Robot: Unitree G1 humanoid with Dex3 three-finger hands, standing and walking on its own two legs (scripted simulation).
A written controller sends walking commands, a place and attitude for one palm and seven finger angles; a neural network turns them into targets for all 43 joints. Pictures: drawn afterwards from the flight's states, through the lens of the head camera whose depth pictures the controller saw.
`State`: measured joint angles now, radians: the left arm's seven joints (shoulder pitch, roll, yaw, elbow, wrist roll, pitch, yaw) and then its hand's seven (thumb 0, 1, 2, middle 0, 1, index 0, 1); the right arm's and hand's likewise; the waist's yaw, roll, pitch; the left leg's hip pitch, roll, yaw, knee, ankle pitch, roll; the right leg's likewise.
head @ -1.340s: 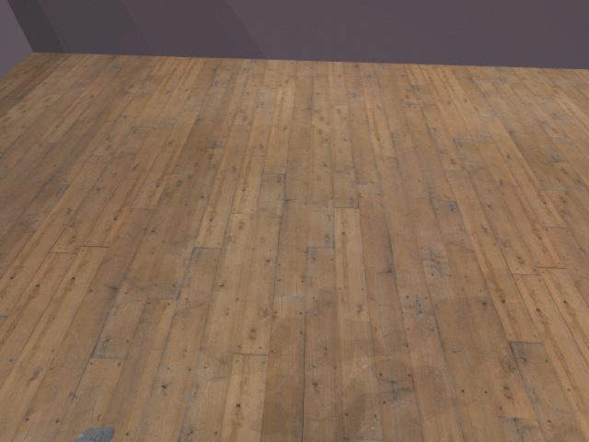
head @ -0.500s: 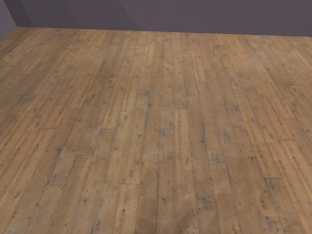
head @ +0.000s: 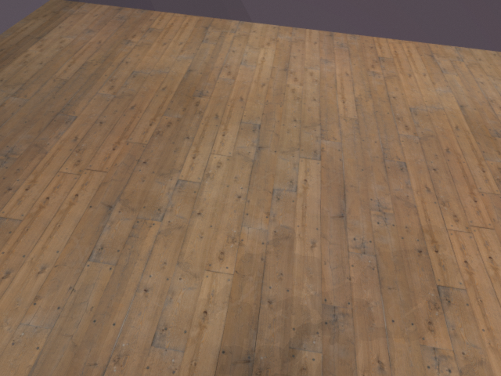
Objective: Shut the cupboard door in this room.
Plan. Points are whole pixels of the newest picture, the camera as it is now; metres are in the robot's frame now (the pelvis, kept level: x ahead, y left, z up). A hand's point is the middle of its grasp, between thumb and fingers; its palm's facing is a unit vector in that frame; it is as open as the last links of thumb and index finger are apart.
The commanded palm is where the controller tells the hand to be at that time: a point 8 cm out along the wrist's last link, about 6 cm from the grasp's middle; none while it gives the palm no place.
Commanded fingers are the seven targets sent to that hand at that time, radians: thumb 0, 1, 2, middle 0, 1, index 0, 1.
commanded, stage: turn or walk to find it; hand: left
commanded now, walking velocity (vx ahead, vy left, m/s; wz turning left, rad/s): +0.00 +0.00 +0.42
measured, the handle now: out of the picture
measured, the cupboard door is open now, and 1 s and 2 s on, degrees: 56 56 56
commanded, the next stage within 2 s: stand and wait in 1.98 s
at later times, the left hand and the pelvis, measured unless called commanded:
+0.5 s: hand out of the picture -0.03 +0.18 -0.15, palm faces +0.27 -0.92 -0.27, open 7.4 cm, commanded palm none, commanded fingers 0.00 0.90 0.90 -0.20 -0.30 -0.20 -0.30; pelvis -0.03 -0.03 +0.01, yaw +15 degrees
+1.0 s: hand out of the picture -0.06 +0.21 -0.15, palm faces +0.47 -0.84 -0.26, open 7.4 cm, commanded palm none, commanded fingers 0.00 0.90 0.90 -0.20 -0.30 -0.20 -0.30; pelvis -0.05 -0.01 +0.01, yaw +26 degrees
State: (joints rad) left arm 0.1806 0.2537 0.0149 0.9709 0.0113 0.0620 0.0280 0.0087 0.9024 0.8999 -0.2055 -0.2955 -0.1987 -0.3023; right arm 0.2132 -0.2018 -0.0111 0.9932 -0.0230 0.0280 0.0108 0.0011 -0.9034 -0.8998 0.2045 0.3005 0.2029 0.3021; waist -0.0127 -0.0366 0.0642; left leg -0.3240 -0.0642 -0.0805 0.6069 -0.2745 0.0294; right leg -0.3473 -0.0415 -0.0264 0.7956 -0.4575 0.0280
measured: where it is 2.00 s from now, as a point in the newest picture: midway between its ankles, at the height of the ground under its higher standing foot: outside the picture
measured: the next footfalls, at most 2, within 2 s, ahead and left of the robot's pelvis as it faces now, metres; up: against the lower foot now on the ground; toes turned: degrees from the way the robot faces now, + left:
right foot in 0.24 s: +0.01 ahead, -0.15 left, +0.00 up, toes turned +8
left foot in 0.62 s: -0.05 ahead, +0.11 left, +0.00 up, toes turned +22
